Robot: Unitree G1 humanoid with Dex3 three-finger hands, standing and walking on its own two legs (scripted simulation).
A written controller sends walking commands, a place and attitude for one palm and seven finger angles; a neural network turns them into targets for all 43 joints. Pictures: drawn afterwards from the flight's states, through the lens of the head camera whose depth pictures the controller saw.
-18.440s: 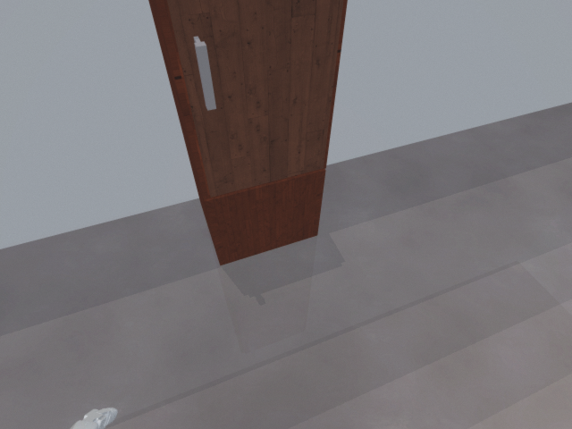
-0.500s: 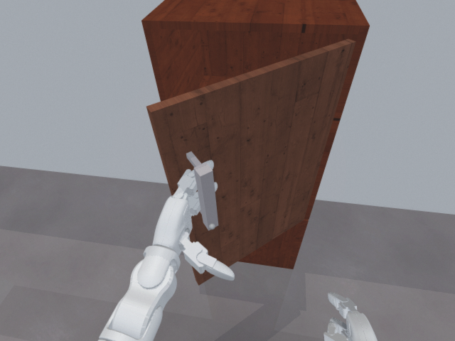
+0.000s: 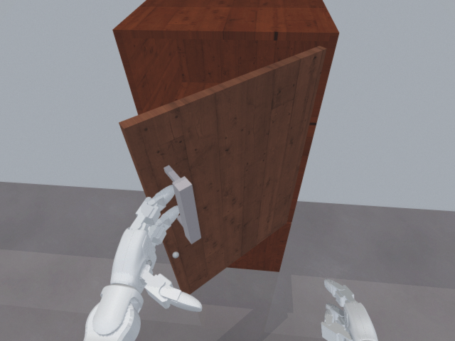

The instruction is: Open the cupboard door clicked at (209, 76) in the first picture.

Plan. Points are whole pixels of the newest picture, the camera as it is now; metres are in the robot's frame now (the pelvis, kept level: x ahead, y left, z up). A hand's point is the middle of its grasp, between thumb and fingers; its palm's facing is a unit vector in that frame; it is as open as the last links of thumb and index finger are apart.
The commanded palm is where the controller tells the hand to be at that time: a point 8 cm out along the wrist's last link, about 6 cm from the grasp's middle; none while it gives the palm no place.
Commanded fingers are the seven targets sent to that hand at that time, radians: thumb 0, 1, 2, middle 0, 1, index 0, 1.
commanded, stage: slide the hand sideways off the handle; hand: left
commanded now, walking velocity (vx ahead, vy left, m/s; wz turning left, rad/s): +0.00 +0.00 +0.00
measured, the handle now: (182, 205) +0.32 +0.10 +0.10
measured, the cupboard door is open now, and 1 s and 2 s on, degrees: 43 42 42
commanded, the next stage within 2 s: draw the hand back to the body in 0.46 s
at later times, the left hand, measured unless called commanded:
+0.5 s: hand (122, 277) +0.19 +0.17 +0.09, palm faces +0.04 -1.00 -0.06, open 16.2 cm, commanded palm +0.16 +0.22 +0.10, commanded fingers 0.00 -0.50 0.30 -0.15 -0.30 -0.15 -0.30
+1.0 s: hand (92, 274) +0.18 +0.20 +0.12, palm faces -0.02 -1.00 -0.06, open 16.3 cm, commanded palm +0.15 +0.26 +0.13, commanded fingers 0.00 -0.40 0.34 -0.15 -0.30 -0.15 -0.30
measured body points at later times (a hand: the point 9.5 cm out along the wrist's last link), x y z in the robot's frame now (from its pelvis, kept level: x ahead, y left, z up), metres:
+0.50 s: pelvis +0.02 -0.01 -0.01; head +0.02 -0.03 +0.44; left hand +0.19 +0.22 +0.09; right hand +0.20 -0.24 -0.09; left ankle +0.02 +0.12 -0.72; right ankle +0.00 -0.08 -0.72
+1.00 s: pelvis +0.00 +0.03 +0.00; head -0.02 +0.02 +0.45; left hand +0.18 +0.25 +0.12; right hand +0.20 -0.18 -0.06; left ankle +0.02 +0.12 -0.72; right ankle +0.00 -0.08 -0.72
